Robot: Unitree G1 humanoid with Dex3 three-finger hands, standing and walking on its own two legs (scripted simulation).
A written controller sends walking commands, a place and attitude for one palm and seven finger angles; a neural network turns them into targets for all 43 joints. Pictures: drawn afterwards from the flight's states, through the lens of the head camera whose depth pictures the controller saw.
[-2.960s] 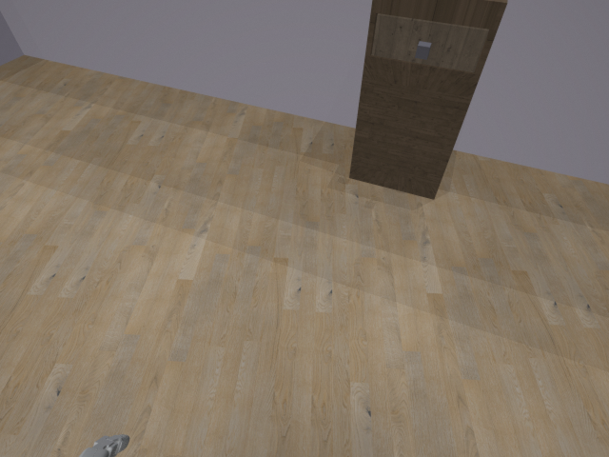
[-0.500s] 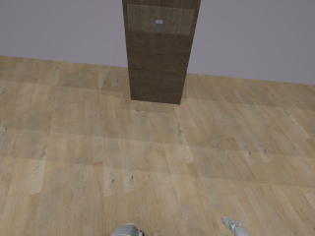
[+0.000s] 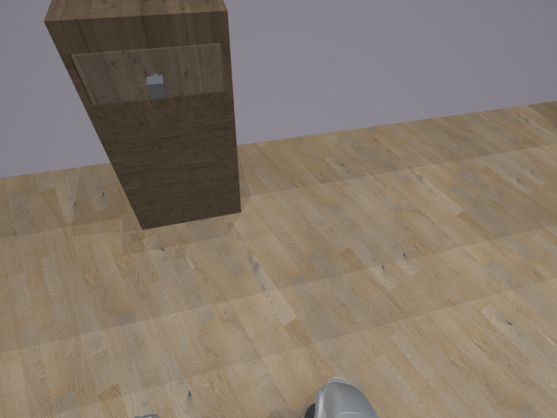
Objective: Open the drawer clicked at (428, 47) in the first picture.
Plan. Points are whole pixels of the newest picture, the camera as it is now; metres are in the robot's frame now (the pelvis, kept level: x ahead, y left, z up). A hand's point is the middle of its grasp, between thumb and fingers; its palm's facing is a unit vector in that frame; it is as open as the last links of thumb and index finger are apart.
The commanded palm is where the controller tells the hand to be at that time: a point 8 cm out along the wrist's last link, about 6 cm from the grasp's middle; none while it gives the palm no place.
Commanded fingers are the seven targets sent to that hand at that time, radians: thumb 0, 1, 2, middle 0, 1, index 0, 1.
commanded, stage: walk to a spot facing it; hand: left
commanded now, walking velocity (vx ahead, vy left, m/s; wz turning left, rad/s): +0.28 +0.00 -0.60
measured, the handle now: (156, 82) +0.94 +0.36 -0.06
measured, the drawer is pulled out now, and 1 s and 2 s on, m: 0.00 0.00 0.00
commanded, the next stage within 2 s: turn to face it in 0.12 s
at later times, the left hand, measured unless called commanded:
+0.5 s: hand (196, 335) +0.28 +0.15 -0.17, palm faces -0.04 -0.98 -0.21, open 7.3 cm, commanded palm none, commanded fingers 0.00 0.90 0.90 -0.20 -0.30 -0.20 -0.30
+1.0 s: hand (193, 322) +0.30 +0.16 -0.16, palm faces +0.15 -0.95 -0.29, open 7.4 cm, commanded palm none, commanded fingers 0.00 0.90 0.90 -0.20 -0.30 -0.20 -0.30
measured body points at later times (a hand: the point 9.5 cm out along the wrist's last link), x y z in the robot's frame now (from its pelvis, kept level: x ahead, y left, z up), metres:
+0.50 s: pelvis +0.20 -0.03 +0.00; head +0.22 -0.03 +0.45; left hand +0.28 +0.21 -0.15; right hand +0.26 -0.26 -0.15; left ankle +0.29 +0.10 -0.71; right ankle +0.16 -0.10 -0.74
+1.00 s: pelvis +0.25 -0.05 -0.01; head +0.28 -0.07 +0.44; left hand +0.29 +0.21 -0.14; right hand +0.33 -0.29 -0.17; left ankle +0.30 +0.08 -0.74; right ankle +0.27 -0.17 -0.74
